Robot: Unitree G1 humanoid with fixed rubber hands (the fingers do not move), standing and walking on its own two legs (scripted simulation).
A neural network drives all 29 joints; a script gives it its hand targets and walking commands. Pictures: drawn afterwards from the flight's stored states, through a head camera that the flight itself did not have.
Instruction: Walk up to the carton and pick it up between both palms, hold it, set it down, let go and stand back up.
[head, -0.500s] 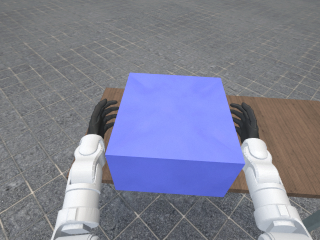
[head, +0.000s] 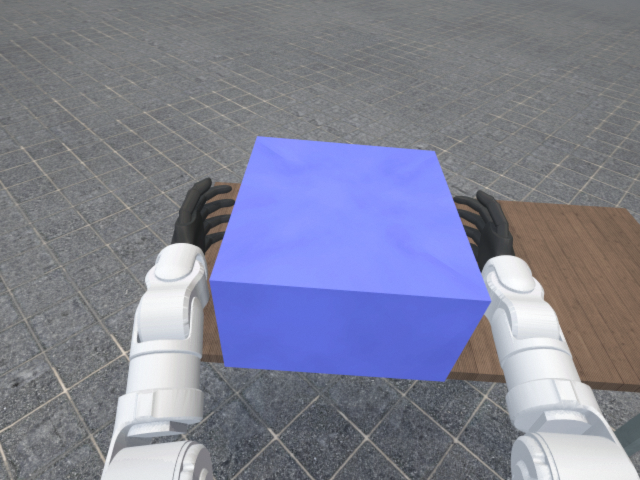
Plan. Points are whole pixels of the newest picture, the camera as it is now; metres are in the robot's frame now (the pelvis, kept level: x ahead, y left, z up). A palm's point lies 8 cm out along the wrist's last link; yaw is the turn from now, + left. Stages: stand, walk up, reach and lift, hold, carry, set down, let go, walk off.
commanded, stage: reach and lift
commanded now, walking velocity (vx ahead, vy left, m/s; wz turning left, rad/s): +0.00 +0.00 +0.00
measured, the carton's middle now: (341, 246) +0.42 -0.01 +0.10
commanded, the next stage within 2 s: hold in 0.60 s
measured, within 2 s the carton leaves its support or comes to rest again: neither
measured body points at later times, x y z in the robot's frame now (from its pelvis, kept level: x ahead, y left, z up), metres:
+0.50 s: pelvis +0.01 -0.01 +0.00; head -0.02 +0.02 +0.45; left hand +0.38 +0.18 +0.16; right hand +0.38 -0.19 +0.16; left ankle +0.01 +0.09 -0.75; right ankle +0.04 -0.10 -0.75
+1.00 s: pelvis +0.01 +0.00 +0.00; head -0.03 +0.02 +0.45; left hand +0.36 +0.19 +0.18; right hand +0.38 -0.19 +0.17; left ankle +0.01 +0.09 -0.75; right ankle +0.04 -0.10 -0.75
